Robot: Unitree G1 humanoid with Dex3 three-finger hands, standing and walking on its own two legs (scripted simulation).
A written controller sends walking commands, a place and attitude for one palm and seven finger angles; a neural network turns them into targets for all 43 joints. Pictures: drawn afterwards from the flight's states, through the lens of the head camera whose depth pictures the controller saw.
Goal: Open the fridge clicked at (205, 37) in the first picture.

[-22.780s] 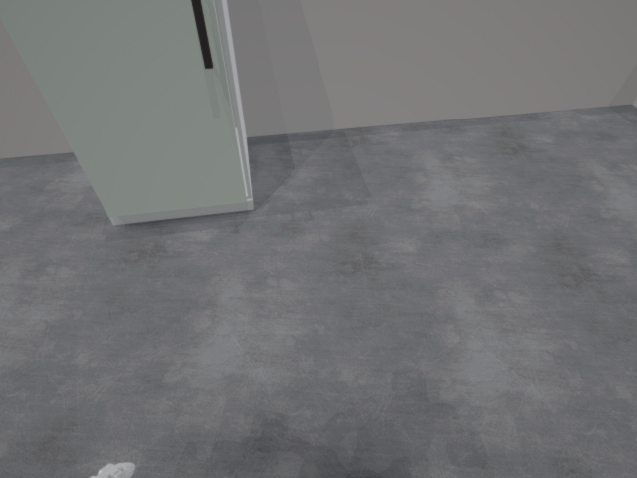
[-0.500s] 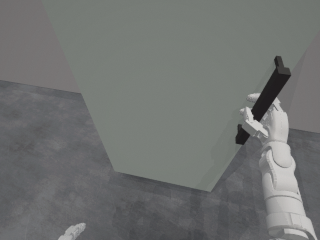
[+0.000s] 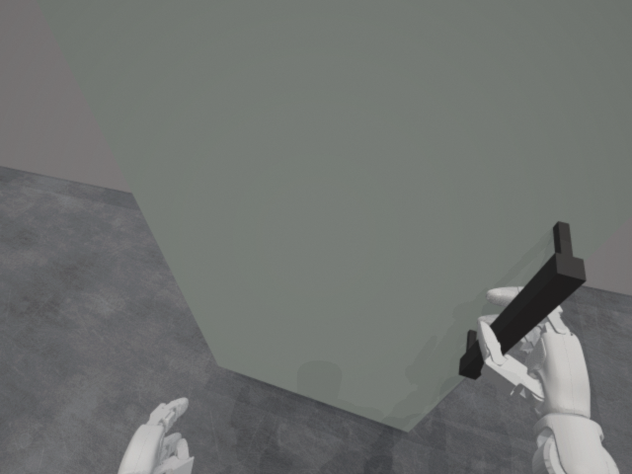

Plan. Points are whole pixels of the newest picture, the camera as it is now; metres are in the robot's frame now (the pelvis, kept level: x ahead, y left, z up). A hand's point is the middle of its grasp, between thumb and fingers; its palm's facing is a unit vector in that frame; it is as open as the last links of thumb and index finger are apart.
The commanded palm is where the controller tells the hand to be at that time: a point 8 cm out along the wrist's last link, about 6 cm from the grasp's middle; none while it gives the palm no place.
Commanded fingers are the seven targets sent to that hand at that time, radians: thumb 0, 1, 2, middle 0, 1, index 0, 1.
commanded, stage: walk backward, drawing the door open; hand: right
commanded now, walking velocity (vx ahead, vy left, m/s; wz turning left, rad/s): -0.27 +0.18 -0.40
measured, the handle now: (507, 313) +0.31 -0.20 +0.07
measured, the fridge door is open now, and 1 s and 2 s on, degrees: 5 19 57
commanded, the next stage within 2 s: none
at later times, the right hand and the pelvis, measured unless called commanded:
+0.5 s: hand (482, 362) +0.25 -0.16 +0.06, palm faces +0.35 +0.91 -0.21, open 6.2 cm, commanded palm +0.20 -0.20 +0.06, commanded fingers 0.00 -0.90 -0.90 0.45 1.40 0.45 1.40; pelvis +0.05 +0.03 -0.03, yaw -7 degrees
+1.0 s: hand (435, 464) +0.15 -0.10 +0.06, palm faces +0.58 +0.79 -0.21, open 6.2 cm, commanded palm +0.09 -0.12 +0.06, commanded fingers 0.00 -0.90 -0.90 0.45 1.40 0.45 1.40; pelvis +0.00 +0.16 -0.02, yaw -27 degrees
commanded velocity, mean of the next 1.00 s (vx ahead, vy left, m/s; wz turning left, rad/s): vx -0.28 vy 0.21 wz -0.49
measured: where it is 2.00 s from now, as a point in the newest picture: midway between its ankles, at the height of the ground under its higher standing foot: outside the picture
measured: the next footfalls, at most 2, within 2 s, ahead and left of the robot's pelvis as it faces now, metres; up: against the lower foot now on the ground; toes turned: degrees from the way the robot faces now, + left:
left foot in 0.14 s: +0.04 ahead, +0.06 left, +0.00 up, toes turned +3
right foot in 0.46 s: +0.15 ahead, -0.08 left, +0.00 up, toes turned -12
